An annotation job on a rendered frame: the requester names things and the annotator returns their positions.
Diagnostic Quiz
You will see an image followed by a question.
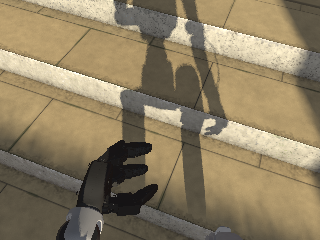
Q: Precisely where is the robot left forearm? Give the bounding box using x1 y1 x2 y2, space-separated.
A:
56 207 104 240

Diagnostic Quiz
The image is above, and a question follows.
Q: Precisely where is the left robot hand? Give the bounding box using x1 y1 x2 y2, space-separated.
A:
76 140 159 217

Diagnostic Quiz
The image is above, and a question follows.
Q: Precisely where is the robot right shin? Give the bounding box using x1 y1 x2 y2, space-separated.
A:
215 226 232 235

